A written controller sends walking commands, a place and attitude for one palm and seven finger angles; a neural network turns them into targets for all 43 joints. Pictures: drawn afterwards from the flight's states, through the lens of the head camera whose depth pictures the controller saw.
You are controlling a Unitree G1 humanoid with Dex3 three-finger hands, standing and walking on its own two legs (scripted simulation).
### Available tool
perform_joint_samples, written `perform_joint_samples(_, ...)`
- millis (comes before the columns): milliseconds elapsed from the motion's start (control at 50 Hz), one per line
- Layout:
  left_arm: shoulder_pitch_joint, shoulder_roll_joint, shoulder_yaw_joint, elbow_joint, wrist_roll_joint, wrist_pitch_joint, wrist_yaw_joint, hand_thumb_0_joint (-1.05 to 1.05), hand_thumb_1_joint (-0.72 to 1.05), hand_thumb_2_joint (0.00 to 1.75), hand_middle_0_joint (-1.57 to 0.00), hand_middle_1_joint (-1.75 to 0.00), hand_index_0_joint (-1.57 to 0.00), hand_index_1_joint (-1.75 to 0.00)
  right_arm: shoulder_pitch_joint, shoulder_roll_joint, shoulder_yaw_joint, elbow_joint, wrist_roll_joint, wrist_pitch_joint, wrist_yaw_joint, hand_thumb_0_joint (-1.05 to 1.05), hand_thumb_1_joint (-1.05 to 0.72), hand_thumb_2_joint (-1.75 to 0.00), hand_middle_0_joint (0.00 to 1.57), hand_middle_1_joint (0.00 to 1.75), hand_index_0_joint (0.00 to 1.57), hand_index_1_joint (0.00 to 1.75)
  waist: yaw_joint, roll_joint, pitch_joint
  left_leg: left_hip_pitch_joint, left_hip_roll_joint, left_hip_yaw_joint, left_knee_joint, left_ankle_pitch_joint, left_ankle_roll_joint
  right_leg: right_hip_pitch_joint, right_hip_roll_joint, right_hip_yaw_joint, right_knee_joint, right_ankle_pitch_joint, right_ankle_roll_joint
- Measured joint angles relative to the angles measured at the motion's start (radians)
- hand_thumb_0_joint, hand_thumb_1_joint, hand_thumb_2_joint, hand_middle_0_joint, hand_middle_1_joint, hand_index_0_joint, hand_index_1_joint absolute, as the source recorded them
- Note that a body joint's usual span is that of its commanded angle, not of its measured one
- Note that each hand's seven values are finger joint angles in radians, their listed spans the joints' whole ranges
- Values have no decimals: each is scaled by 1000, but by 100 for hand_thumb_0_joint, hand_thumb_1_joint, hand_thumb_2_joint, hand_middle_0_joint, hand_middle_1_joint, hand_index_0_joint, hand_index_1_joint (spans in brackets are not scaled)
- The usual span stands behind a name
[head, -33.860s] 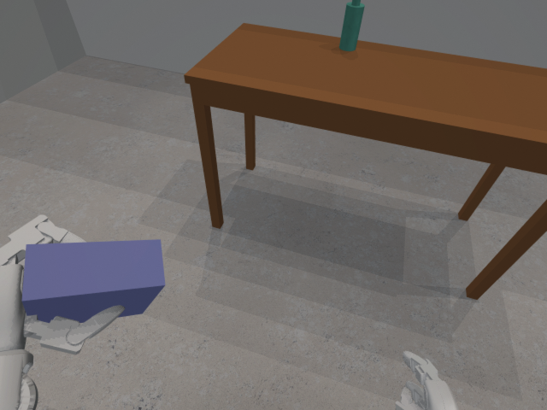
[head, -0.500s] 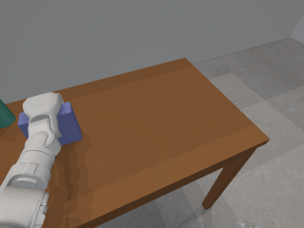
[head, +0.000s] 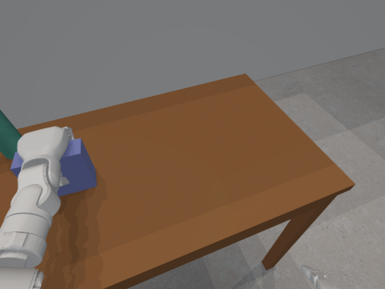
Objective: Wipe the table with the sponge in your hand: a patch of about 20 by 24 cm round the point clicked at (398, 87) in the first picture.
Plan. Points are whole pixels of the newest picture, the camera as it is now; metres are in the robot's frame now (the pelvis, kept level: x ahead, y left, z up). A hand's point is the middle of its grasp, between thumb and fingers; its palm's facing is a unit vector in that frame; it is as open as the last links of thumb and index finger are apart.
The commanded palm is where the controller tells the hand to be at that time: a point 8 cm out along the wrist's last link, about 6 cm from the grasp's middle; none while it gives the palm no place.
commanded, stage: wipe back along the first lane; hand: left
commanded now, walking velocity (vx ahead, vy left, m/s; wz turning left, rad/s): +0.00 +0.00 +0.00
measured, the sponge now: (62, 175) +0.34 +0.34 +0.03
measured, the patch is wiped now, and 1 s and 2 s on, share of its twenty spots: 1.00 1.00 1.00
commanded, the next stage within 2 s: lift the sponge slowly off the table in 1.44 s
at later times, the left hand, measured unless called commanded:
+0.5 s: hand (54, 180) +0.30 +0.32 +0.07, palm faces -0.01 -0.03 -1.00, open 9.5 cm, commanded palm +0.26 +0.30 +0.10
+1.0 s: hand (56, 199) +0.26 +0.29 +0.07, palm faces +0.02 -0.05 -1.00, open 9.5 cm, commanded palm +0.22 +0.27 +0.10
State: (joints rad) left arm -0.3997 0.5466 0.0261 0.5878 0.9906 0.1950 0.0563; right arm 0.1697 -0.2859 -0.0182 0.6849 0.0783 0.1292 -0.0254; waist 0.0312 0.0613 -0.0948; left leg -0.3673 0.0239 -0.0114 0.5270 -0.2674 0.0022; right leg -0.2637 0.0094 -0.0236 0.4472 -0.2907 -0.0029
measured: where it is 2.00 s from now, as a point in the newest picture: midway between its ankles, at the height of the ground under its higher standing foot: outside the picture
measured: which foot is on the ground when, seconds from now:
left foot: down 0.00-1.00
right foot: down 0.00-1.00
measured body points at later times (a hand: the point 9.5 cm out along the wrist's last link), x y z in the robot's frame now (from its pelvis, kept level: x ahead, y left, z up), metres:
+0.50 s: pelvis -0.02 +0.00 +0.00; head -0.02 -0.02 +0.45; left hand +0.30 +0.31 +0.13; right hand +0.18 -0.23 -0.10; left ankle -0.01 +0.12 -0.74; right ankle -0.05 -0.12 -0.74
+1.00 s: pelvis -0.01 -0.01 +0.00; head -0.02 -0.04 +0.45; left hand +0.25 +0.29 +0.13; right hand +0.21 -0.23 -0.09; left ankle -0.01 +0.12 -0.74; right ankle -0.05 -0.12 -0.74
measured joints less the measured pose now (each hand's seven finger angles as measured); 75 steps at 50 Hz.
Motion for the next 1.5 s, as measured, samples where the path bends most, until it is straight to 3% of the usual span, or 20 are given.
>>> perform_joint_samples(240, 74, -38, -54, -112, -24, 94, 15, -2, -48, 112, -73, -147, -77, -145, -26, 4, 19, -5, 12, 2, 4, 2, -91, -90, 20, 30, 20, 30, 10, 1, 6, 24, -11, -6, 0, 9, 5, 24, -10, -7, 8, 1, 5)
perform_joint_samples(500, 144, -57, -74, -196, -20, 108, 17, -2, -47, 112, -73, -148, -76, -146, -48, 11, 32, -31, 9, -5, 8, 2, -91, -90, 20, 30, 21, 30, 24, 11, 2, 29, -9, -6, 6, 13, 4, 26, -9, -6, 19, 3, 4)
perform_joint_samples(720, 279, -82, -90, -359, -35, 156, 35, -1, -47, 112, -72, -148, -75, -147, -64, 9, 34, -27, 8, -11, 12, 2, -91, -90, 20, 30, 20, 30, 39, 24, 8, 63, -9, -4, 2, 8, 1, 55, -9, -4, 25, -7, 2)
perform_joint_samples(880, 296, -86, -103, -396, -32, 193, 20, 0, -47, 112, -72, -148, -75, -147, -91, 9, 42, -28, 8, -21, 3, 2, -91, -90, 20, 30, 20, 30, 47, 22, 23, 78, -8, -10, -6, 12, -6, 67, -7, -10, 27, -11, -5)
perform_joint_samples(1060, 418, -90, -81, -516, -41, 177, 22, 0, -47, 112, -72, -148, -75, -147, -88, 9, 41, -38, 1, -36, 15, 2, -91, -90, 20, 30, 21, 31, 52, 28, 14, 92, -1, -3, -1, -3, -11, 75, -1, -1, 37, -24, -9)
perform_joint_samples(1500, 618, -122, -105, -736, -44, 225, 53, 1, -46, 112, -72, -149, -75, -147, -99, 10, 33, -29, -2, -43, 13, 2, -91, -90, 19, 30, 19, 30, 64, 41, 25, 111, -1, 10, 7, -5, -10, 83, -2, 12, 58, -29, -7)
